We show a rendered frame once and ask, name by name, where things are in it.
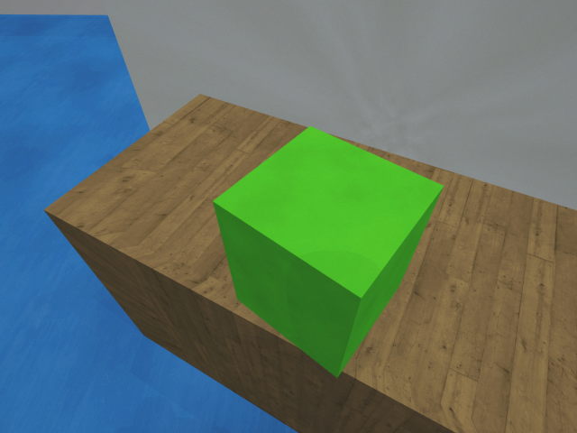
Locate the pedestal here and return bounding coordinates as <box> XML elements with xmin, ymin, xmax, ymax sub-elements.
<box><xmin>43</xmin><ymin>94</ymin><xmax>577</xmax><ymax>433</ymax></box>

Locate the carton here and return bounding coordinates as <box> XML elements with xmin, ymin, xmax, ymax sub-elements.
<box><xmin>213</xmin><ymin>126</ymin><xmax>444</xmax><ymax>378</ymax></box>

